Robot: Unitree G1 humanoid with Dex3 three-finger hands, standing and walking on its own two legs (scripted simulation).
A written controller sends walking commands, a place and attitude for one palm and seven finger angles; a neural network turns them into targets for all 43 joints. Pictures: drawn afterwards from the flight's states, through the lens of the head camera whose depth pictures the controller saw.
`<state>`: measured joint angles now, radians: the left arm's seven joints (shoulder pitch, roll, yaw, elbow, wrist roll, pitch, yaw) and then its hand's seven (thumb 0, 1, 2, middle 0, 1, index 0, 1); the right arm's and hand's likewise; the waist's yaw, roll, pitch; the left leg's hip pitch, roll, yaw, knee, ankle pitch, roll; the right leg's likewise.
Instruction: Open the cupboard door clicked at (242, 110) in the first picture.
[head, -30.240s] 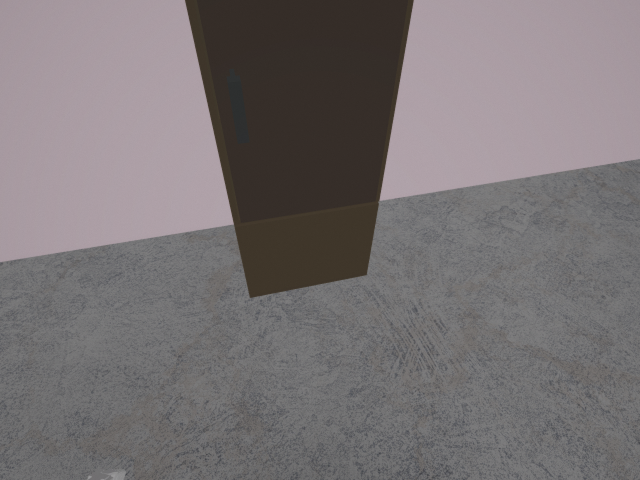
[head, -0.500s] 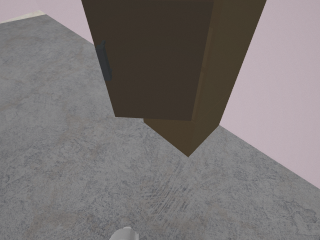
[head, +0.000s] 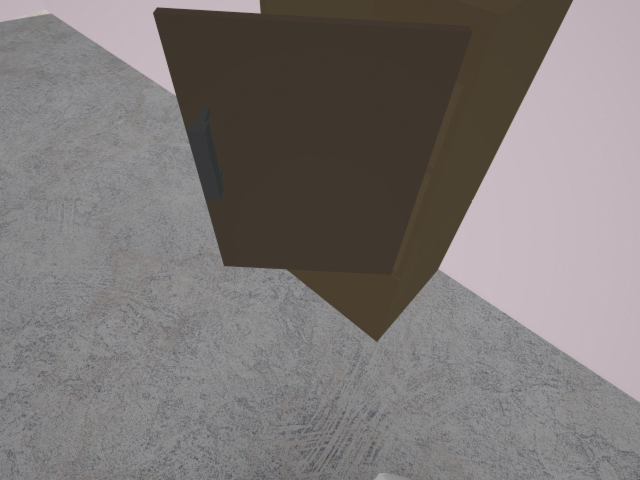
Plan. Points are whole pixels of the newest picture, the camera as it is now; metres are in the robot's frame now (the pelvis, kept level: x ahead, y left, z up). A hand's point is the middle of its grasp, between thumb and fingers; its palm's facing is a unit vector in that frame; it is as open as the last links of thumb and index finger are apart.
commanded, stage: come to a stop and stand still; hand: left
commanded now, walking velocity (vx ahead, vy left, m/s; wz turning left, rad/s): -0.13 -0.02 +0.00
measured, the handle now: (209, 154) +0.59 +0.23 +0.04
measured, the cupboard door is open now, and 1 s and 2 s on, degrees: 40 40 40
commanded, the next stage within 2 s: look again from close up in 1.00 s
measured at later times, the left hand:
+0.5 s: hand out of the picture +0.03 +0.16 -0.17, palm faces +0.07 -0.97 -0.23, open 7.3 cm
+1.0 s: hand out of the picture -0.03 +0.21 -0.17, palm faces +0.00 -0.97 -0.25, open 7.3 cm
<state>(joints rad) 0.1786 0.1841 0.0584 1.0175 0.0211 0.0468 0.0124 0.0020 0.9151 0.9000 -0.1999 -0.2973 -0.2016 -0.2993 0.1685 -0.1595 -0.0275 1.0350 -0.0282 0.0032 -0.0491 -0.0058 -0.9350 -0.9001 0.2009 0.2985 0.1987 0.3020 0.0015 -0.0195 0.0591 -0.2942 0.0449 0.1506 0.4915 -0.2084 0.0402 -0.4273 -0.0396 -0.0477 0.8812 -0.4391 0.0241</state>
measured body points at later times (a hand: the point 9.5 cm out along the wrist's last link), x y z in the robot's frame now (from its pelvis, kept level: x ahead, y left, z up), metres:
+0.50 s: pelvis -0.01 -0.03 +0.00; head +0.02 -0.04 +0.45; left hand +0.03 +0.21 -0.15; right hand +0.04 -0.28 -0.15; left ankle -0.03 +0.09 -0.72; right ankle -0.01 -0.14 -0.74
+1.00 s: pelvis -0.03 +0.02 +0.00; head -0.02 +0.00 +0.45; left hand -0.03 +0.26 -0.15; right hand +0.01 -0.22 -0.16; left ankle -0.03 +0.09 -0.74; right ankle -0.01 -0.14 -0.74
